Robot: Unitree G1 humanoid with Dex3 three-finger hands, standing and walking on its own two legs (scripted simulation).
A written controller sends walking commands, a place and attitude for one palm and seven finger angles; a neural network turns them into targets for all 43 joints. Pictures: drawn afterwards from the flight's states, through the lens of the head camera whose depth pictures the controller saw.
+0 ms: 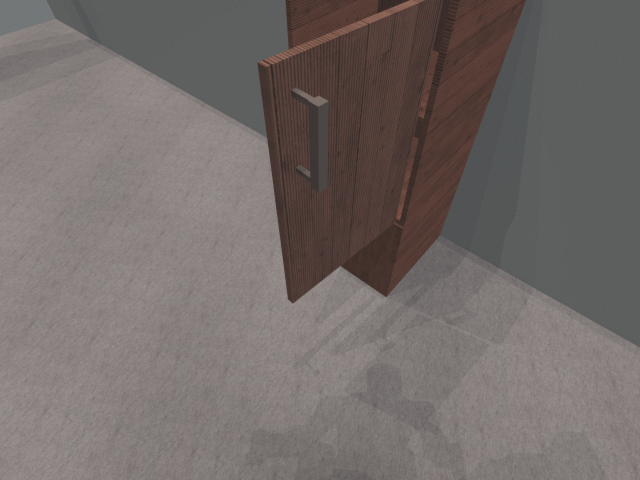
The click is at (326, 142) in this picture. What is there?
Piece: cupboard door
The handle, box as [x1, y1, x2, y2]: [291, 88, 328, 192]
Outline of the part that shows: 294,88 291,89 291,96 308,106 310,147 310,171 309,172 300,165 296,167 296,171 311,183 311,187 318,192 325,188 327,184 328,101 319,96 314,98 301,90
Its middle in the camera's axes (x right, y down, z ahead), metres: -0.02 -0.15 +0.59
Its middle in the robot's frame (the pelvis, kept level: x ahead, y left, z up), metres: +0.56 +0.05 +0.11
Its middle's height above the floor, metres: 0.90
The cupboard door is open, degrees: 84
